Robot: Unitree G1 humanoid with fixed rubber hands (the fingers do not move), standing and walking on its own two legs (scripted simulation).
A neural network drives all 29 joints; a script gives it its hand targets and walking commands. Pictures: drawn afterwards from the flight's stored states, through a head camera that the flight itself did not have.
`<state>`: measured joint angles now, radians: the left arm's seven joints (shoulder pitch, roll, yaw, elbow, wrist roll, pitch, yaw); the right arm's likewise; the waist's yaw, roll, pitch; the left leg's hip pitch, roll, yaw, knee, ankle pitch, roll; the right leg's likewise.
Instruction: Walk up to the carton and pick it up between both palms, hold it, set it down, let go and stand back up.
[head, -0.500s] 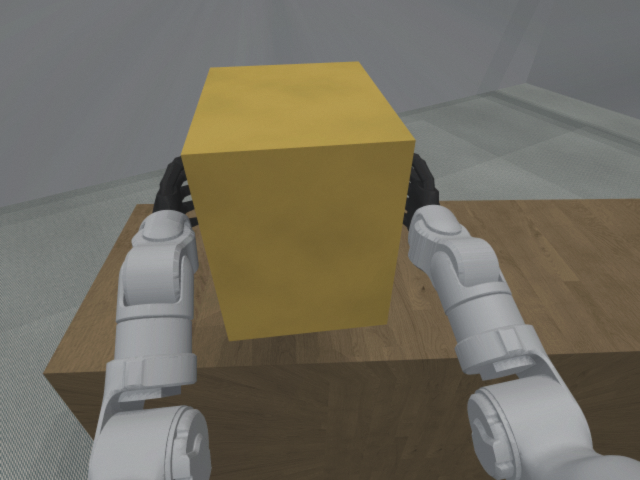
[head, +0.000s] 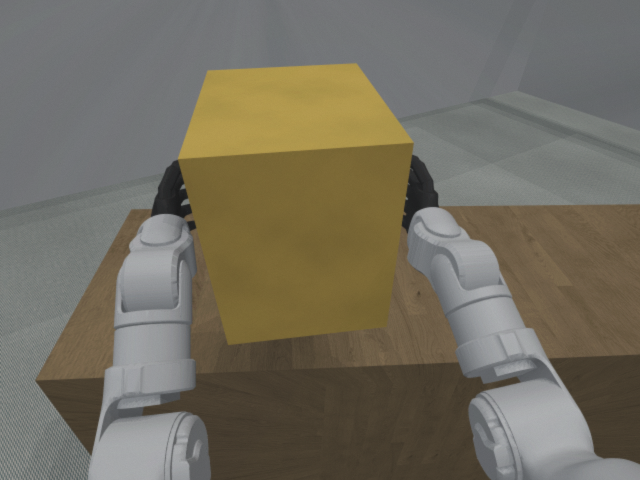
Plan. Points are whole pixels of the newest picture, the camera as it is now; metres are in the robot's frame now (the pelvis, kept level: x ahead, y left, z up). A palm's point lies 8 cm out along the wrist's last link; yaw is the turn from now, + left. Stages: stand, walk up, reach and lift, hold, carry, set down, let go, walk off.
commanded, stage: hold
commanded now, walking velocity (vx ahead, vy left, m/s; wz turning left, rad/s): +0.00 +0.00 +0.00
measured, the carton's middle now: (295, 196) +0.42 +0.01 +0.20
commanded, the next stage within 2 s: none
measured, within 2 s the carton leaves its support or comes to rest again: neither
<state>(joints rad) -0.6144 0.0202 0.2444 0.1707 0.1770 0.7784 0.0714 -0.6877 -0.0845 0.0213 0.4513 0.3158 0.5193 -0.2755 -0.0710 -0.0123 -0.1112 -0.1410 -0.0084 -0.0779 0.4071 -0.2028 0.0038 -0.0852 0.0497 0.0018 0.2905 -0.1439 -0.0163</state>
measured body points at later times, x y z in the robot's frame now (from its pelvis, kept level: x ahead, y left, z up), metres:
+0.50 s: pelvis +0.00 +0.00 +0.00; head -0.07 +0.02 +0.45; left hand +0.37 +0.16 +0.20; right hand +0.37 -0.14 +0.20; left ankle +0.01 +0.11 -0.75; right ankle +0.01 -0.11 -0.75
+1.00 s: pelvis +0.00 +0.00 +0.00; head -0.06 +0.01 +0.45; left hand +0.37 +0.16 +0.21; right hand +0.37 -0.14 +0.20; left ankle +0.01 +0.11 -0.75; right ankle +0.01 -0.11 -0.75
